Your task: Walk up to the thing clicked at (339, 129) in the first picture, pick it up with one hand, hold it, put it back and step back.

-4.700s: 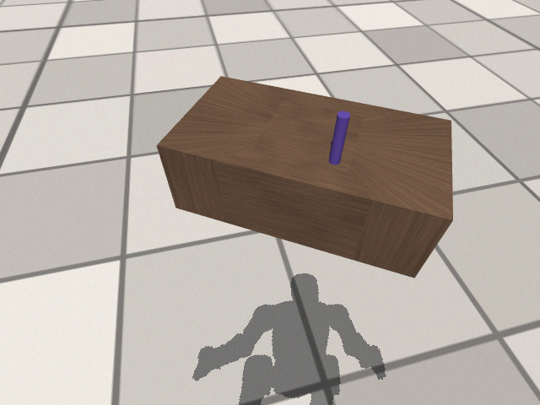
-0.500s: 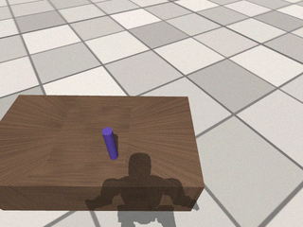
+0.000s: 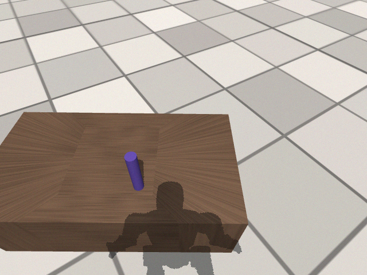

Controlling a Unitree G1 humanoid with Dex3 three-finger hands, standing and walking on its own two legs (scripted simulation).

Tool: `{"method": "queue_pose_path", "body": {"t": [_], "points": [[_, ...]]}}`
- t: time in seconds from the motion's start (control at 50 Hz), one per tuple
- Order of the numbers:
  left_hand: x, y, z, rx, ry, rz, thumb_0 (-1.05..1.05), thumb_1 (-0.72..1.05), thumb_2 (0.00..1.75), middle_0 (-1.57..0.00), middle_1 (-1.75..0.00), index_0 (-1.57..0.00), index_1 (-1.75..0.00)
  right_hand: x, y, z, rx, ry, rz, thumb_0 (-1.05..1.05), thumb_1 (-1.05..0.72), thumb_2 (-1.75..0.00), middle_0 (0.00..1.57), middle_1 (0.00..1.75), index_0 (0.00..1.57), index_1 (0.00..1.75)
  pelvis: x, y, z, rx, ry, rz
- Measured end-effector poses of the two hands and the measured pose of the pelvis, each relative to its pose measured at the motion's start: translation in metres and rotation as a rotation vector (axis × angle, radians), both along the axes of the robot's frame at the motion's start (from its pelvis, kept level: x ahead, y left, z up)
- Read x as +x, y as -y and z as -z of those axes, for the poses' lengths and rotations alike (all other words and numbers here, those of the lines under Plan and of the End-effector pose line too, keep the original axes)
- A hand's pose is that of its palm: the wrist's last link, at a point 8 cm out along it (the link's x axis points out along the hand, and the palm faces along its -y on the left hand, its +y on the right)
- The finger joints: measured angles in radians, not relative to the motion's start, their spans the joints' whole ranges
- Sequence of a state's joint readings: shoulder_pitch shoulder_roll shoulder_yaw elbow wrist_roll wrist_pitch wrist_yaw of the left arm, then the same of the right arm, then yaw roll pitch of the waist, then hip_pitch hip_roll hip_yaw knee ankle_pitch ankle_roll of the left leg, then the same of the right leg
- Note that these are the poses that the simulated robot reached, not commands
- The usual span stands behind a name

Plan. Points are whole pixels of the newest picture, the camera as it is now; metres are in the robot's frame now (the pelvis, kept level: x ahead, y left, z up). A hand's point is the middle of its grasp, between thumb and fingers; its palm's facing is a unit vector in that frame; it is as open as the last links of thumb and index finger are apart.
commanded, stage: stand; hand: left
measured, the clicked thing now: (135, 172) +0.54 +0.20 -0.28
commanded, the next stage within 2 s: none
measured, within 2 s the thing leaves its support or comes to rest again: neither
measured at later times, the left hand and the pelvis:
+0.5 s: hand out of the picture +0.06 +0.25 -0.16, palm faces -0.02 -0.94 -0.34, open 7.4 cm; pelvis -0.01 +0.00 +0.00, yaw -1 degrees
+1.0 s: hand out of the picture +0.07 +0.25 -0.16, palm faces -0.03 -0.94 -0.34, open 7.4 cm; pelvis +0.00 +0.00 +0.00, yaw -1 degrees
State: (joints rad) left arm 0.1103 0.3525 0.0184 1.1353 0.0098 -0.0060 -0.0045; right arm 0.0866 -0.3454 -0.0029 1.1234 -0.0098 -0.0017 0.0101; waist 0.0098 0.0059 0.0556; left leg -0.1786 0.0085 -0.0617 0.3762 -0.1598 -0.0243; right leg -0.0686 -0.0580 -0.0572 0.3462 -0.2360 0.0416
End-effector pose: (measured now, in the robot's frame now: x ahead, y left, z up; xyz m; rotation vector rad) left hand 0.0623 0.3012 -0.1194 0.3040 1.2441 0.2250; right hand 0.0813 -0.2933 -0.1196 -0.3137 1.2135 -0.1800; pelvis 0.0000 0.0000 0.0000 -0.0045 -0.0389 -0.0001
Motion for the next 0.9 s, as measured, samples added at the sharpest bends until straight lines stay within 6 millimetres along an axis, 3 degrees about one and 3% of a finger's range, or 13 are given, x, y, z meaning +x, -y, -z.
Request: {"method": "queue_pose_path", "body": {"t": [0.56, 0.9], "points": [[-0.009, 0.004, 0.000, -0.004, -0.014, 0.026, 0.01, 0.90, 0.90, -0.20, -0.30, -0.20, -0.30, -0.031, 0.008, 0.001, -0.007, -0.045, 0.029, 0.01, -0.90, -0.90, 0.20, 0.30, 0.20, 0.30, -0.007, 0.003, -0.001, 0.000, 0.000, 0.012], [0.001, 0.006, 0.000, -0.005, -0.001, 0.032, 0.01, 0.90, 0.90, -0.20, -0.30, -0.20, -0.30, -0.020, 0.008, 0.000, -0.006, -0.026, 0.023, 0.01, -0.90, -0.90, 0.20, 0.30, 0.20, 0.30, -0.002, 0.004, -0.001, 0.002, -0.001, 0.018]]}}
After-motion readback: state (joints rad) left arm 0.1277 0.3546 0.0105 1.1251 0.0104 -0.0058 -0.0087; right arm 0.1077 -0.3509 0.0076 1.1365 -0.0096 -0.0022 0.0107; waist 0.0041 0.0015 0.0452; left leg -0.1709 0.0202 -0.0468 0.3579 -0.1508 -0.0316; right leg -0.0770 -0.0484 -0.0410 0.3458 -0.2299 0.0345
